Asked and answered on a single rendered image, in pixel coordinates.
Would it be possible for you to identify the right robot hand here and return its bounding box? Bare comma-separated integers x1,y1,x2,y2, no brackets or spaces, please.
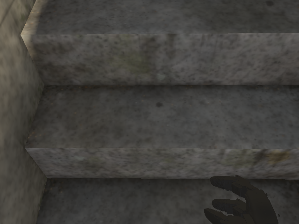
204,175,280,224

